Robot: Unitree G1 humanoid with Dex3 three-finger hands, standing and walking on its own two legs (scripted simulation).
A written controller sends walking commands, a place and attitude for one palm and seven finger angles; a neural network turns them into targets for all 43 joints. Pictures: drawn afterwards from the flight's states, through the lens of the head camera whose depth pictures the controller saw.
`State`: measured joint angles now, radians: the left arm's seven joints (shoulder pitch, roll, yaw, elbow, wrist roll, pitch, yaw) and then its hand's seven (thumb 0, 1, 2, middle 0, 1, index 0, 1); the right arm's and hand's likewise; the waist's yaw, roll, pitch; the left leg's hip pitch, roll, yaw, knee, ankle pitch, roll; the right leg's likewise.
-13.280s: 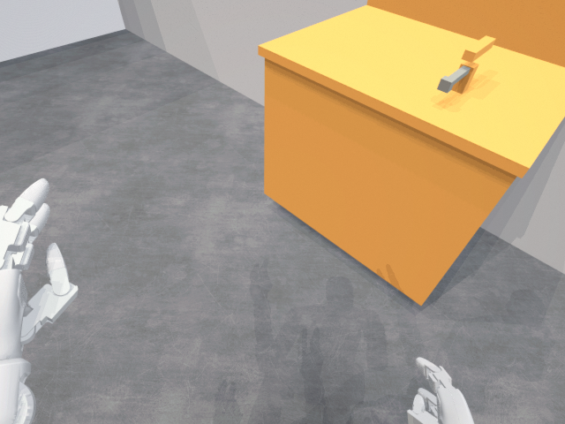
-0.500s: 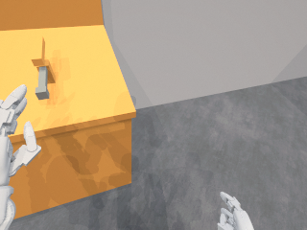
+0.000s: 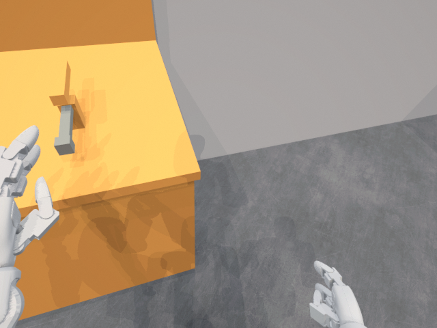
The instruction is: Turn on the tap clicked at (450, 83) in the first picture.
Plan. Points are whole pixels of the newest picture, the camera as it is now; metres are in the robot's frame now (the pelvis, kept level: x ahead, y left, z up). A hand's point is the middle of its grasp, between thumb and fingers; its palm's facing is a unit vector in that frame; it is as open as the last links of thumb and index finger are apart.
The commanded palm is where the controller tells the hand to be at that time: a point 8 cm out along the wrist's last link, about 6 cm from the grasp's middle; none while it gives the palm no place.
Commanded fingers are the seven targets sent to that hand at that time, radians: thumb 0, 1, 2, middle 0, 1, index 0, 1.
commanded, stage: look again from close up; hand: left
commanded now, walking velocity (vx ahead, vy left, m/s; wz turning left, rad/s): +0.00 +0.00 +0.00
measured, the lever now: (64, 145) +0.41 +0.35 +0.07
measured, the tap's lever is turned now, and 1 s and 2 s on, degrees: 0 0 0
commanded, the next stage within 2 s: turn the palm inward beside the body in 0.32 s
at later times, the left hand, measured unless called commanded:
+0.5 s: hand (40, 197) +0.23 +0.26 +0.18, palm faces +0.42 -0.81 -0.42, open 7.4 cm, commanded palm +0.15 +0.27 +0.17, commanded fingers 0.00 0.90 0.90 -0.20 -0.30 -0.20 -0.30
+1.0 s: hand (70, 243) +0.19 +0.22 +0.14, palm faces +0.49 -0.82 -0.28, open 7.4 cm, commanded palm +0.14 +0.25 +0.15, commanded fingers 0.00 0.90 0.90 -0.20 -0.30 -0.20 -0.30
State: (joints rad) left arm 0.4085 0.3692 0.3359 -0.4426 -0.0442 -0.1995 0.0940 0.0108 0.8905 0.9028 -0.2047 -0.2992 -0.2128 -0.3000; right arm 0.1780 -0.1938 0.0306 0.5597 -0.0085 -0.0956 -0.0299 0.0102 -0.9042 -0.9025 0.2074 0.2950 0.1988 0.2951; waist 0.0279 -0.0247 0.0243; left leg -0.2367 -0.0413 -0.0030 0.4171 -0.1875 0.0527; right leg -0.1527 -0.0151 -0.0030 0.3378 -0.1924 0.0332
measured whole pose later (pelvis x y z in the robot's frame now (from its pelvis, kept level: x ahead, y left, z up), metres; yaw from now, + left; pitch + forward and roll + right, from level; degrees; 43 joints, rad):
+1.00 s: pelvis -0.01 -0.07 -0.02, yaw +3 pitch -2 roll +0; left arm 0.30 0.33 0.39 -0.24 -0.16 -0.08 0.01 0.01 0.89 0.90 -0.20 -0.30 -0.21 -0.30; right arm 0.16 -0.27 0.01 0.71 -0.01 -0.20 -0.09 0.01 -0.91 -0.90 0.21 0.29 0.20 0.29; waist 0.08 0.05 -0.01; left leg -0.30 0.00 -0.09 0.61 -0.28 -0.02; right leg -0.24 0.04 -0.07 0.61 -0.35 -0.06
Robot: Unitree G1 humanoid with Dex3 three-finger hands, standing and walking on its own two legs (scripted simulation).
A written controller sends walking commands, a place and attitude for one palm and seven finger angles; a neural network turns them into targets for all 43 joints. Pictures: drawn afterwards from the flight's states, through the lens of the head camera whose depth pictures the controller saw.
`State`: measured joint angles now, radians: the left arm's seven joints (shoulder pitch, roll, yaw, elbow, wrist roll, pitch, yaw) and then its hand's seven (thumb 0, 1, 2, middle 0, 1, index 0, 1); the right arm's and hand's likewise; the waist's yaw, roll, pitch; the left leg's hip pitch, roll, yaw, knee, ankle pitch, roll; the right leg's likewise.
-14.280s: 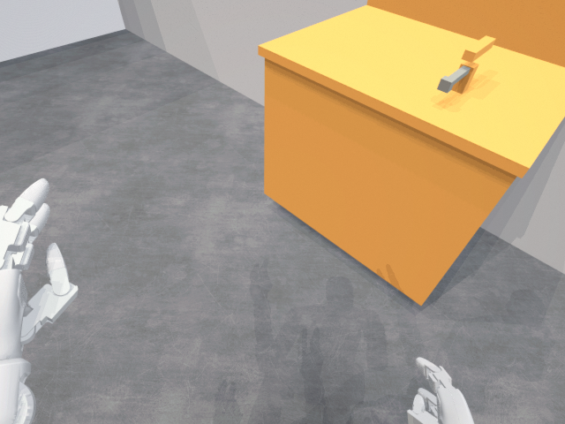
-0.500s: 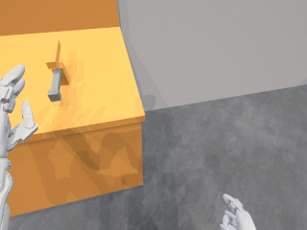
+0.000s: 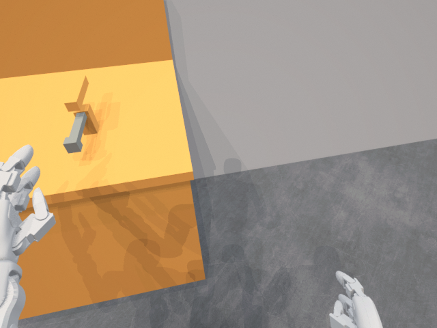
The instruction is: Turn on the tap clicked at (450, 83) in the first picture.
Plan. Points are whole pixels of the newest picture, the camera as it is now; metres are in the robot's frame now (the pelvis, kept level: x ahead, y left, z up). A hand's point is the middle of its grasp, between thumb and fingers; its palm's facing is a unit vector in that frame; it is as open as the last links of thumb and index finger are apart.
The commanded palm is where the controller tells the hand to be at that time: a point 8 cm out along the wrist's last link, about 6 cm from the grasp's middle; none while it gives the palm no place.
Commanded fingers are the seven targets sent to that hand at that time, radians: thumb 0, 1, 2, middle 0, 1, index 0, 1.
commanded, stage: turn the palm inward beside the body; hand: left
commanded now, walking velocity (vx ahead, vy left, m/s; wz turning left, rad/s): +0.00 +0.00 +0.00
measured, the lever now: (73, 144) +0.44 +0.40 +0.09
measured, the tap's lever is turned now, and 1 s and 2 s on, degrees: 0 0 0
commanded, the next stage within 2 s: reach beside the lever's end, fingers flat in 1.62 s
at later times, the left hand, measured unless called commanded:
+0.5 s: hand (62, 224) +0.21 +0.27 +0.14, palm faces +0.44 -0.88 -0.19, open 7.4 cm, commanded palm +0.15 +0.30 +0.16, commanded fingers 0.00 0.90 0.90 -0.20 -0.30 -0.20 -0.30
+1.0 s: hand (58, 242) +0.19 +0.26 +0.13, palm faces +0.48 -0.87 -0.12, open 7.4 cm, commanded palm +0.13 +0.30 +0.14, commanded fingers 0.00 0.90 0.90 -0.20 -0.30 -0.20 -0.30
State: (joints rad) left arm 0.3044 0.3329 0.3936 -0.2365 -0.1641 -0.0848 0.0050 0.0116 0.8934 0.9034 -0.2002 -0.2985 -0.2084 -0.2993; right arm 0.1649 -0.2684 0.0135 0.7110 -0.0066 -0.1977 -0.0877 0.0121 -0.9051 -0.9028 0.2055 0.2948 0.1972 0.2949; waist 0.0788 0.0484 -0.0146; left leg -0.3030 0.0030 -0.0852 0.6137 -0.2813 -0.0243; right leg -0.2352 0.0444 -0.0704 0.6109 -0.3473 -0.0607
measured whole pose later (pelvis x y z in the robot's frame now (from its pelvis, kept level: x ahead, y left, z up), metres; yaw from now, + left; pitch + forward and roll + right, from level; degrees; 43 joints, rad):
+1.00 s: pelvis -0.01 +0.03 +0.00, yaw -1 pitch -3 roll +0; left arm 0.47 0.18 0.23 -0.43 -0.18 0.05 0.18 0.01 0.90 0.90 -0.20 -0.30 -0.21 -0.30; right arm 0.17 -0.22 0.06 0.68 -0.02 -0.23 -0.09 0.01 -0.90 -0.90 0.21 0.30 0.20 0.30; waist 0.07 0.05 -0.04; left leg -0.31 -0.02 -0.06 0.63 -0.28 0.00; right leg -0.24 0.01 -0.04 0.63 -0.34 -0.03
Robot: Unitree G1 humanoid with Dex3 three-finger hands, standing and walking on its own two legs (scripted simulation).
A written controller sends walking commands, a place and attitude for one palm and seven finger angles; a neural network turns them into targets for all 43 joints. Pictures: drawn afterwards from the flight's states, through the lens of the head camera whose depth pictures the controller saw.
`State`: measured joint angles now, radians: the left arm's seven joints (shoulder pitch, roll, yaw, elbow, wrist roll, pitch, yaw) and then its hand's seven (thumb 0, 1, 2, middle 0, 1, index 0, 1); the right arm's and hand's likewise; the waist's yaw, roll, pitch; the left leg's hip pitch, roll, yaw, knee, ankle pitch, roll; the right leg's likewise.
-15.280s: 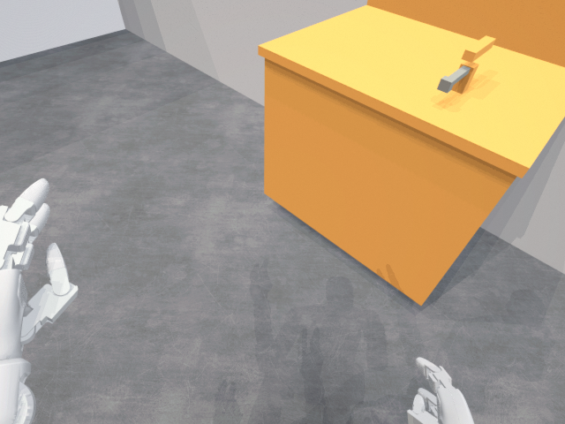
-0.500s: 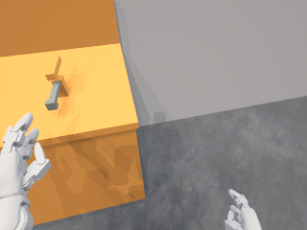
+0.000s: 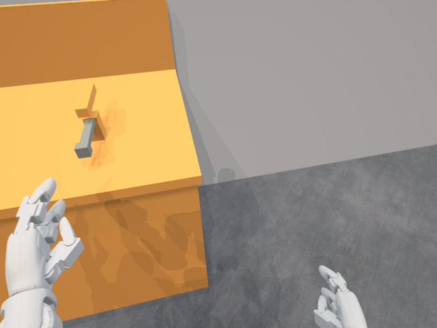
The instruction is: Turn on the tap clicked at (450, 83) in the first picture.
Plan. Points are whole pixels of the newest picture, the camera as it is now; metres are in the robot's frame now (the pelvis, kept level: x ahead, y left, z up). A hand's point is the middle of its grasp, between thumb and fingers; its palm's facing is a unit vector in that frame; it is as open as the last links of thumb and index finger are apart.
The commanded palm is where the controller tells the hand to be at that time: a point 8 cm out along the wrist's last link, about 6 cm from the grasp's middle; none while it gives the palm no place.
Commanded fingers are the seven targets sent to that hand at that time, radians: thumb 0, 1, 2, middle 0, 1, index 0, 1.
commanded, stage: turn the palm inward beside the body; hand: left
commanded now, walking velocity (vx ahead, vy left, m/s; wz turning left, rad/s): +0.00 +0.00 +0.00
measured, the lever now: (83, 149) +0.44 +0.38 +0.09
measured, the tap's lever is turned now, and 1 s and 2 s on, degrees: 0 0 0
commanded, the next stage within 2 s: reach beside the lever's end, fingers flat in 0.62 s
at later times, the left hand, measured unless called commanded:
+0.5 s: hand (88, 245) +0.19 +0.22 +0.14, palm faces +0.51 -0.86 -0.09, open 7.4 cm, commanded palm +0.13 +0.26 +0.14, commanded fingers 0.00 0.90 0.90 -0.20 -0.30 -0.20 -0.30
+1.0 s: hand (80, 232) +0.21 +0.25 +0.13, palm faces +0.54 -0.84 -0.08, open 7.4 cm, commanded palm +0.16 +0.29 +0.13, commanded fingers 0.00 0.90 0.90 -0.20 -0.30 -0.20 -0.30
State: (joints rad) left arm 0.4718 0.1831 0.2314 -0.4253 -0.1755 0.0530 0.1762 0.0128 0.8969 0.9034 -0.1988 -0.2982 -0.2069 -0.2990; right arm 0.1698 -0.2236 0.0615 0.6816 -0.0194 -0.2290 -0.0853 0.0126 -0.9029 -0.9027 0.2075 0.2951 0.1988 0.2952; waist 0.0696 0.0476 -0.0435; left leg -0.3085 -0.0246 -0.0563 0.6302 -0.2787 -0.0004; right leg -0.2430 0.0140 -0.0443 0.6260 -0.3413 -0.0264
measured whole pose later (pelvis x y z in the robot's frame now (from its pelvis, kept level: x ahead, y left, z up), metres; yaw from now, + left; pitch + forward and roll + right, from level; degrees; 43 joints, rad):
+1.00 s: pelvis +0.01 -0.01 +0.00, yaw +0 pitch -2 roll +0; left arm 0.36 0.19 0.31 -0.30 -0.22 0.09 0.17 0.01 0.90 0.90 -0.20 -0.30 -0.21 -0.30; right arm 0.16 -0.23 0.05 0.70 -0.01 -0.20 -0.11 0.01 -0.90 -0.90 0.21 0.30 0.20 0.30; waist 0.07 0.05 -0.05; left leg -0.31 -0.01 -0.07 0.62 -0.28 -0.02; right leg -0.24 0.03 -0.06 0.62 -0.35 -0.04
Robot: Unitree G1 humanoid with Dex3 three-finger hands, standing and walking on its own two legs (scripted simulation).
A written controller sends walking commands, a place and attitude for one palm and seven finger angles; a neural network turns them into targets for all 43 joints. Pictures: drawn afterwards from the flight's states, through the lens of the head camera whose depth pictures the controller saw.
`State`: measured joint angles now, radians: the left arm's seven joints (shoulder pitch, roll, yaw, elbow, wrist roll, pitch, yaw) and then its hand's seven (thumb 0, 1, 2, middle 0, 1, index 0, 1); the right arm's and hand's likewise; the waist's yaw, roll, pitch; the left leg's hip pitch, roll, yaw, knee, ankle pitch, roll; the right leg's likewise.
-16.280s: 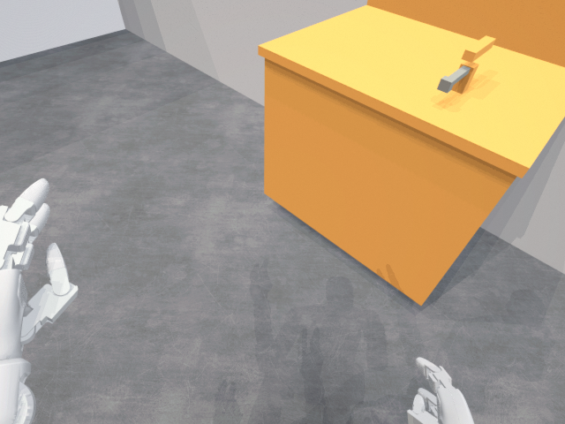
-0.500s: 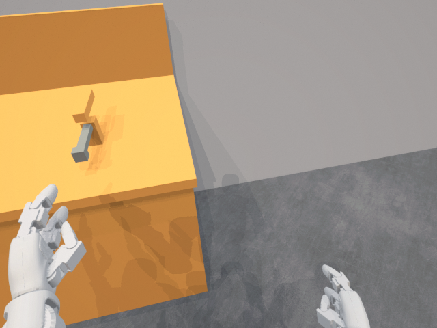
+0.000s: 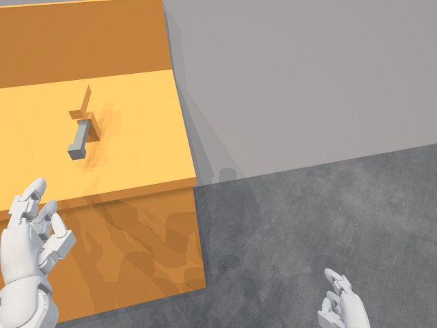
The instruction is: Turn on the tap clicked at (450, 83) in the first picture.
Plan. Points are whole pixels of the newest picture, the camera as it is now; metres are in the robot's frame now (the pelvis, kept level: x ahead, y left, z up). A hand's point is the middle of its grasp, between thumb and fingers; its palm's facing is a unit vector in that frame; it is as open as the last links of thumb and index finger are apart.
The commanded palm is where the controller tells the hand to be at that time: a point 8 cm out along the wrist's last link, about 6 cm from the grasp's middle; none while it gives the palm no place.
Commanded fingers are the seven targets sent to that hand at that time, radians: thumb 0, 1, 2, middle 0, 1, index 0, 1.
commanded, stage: reach beside the lever's end, fingers flat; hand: left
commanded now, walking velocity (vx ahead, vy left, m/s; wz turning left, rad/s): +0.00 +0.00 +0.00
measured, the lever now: (77, 151) +0.44 +0.39 +0.09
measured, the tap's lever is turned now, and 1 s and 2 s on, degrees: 0 0 0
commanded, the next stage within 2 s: push the lever round in 1.92 s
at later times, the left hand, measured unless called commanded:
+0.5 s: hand (65, 208) +0.26 +0.30 +0.12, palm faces +0.56 -0.83 -0.07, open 7.5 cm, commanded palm +0.22 +0.34 +0.12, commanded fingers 0.00 0.90 0.90 -0.18 -0.25 -0.18 -0.25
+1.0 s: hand (58, 189) +0.32 +0.36 +0.10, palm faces +0.57 -0.82 -0.05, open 7.6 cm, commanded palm +0.28 +0.39 +0.10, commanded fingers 0.00 0.90 0.90 -0.16 -0.19 -0.16 -0.19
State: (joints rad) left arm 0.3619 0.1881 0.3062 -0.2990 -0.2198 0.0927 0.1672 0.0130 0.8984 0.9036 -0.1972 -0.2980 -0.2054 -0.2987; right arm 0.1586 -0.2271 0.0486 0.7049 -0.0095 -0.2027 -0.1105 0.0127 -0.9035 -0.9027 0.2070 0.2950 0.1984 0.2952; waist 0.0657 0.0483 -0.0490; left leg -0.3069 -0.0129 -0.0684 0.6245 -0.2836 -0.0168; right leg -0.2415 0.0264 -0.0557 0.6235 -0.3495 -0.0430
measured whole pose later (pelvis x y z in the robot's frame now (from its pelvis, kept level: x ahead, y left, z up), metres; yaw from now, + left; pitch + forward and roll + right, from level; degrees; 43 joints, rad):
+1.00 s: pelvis -0.01 +0.02 -0.01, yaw -1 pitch +4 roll -1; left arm -0.21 0.40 0.55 0.51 -0.19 -0.10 0.03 0.01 0.90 0.90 -0.17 -0.21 -0.18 -0.21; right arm 0.22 -0.26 0.02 0.73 0.01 -0.12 -0.13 0.01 -0.90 -0.90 0.21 0.30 0.20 0.30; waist 0.01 0.02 -0.05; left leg -0.47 -0.01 -0.05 0.70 -0.30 0.01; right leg -0.40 0.03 -0.04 0.68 -0.34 -0.02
